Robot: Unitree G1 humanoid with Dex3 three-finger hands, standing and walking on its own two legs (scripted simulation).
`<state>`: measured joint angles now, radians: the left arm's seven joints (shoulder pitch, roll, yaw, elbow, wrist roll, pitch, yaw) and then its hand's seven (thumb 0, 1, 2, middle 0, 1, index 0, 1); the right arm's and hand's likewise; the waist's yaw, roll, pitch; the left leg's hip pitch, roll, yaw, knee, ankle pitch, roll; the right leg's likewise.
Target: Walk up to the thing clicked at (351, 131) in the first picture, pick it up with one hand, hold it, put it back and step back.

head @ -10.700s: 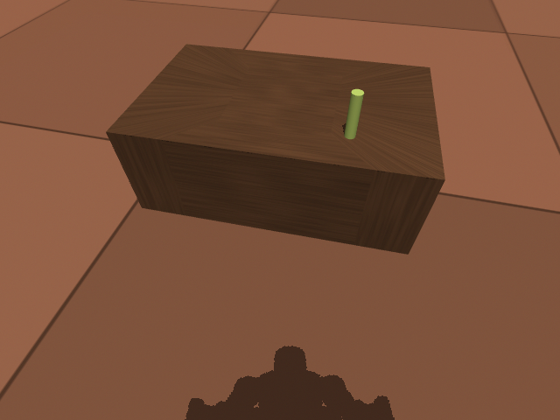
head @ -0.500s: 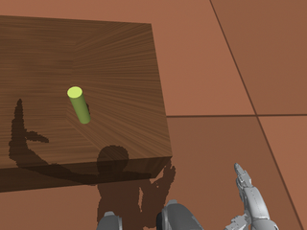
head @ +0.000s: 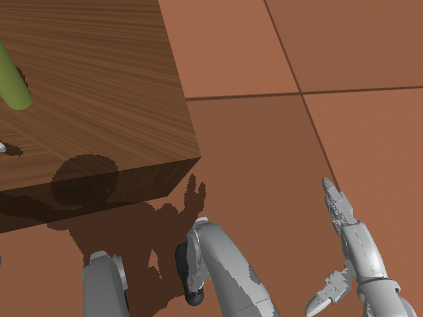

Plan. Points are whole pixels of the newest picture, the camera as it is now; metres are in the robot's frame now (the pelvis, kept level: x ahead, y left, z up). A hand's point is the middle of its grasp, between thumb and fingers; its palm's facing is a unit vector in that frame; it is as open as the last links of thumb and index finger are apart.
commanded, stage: close in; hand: left
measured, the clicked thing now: (0, 70) +0.58 +0.22 -0.04
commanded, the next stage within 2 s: close in 0.58 s
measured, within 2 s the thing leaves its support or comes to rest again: leaves its support in 1.94 s
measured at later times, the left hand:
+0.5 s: hand (5, 98) +0.54 +0.22 -0.06, palm faces +0.17 -0.99 +0.02, open 17.5 cm
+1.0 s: hand (15, 90) +0.56 +0.21 -0.06, palm faces +0.21 -0.98 -0.01, open 16.4 cm
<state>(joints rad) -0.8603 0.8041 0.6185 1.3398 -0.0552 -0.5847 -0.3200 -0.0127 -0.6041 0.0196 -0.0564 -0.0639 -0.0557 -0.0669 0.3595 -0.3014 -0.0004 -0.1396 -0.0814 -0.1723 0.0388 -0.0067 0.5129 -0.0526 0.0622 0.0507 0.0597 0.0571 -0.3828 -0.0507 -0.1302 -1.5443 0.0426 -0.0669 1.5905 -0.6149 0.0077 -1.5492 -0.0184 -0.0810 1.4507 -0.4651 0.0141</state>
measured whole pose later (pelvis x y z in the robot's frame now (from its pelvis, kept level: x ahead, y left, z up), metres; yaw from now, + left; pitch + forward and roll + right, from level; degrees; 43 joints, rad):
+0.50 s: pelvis +0.01 +0.00 -0.02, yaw +0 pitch +34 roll -6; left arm -0.85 0.67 0.51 1.23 -0.01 -0.54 -0.10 -0.01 -0.57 0.01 -0.06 -0.07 -0.08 -0.05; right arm 0.42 -0.31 -0.06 -0.30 -0.06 -0.07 0.07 -0.01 0.52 -0.05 0.07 0.05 0.06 0.06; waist -0.39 -0.04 -0.17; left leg -1.62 0.04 -0.06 1.67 -0.65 0.02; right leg -1.63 -0.02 -0.07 1.53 -0.50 0.02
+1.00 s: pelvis +0.01 +0.00 -0.02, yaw +0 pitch +35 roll -5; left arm -0.87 0.66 0.50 1.25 0.03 -0.60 0.00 -0.01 -0.61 0.08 -0.33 -0.23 -0.34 -0.22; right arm 0.42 -0.32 -0.06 -0.36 -0.06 -0.01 0.10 -0.01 0.50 -0.05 0.07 0.05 0.06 0.06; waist -0.42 -0.04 -0.17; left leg -1.61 0.04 -0.06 1.66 -0.66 0.01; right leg -1.63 -0.02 -0.07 1.53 -0.51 0.02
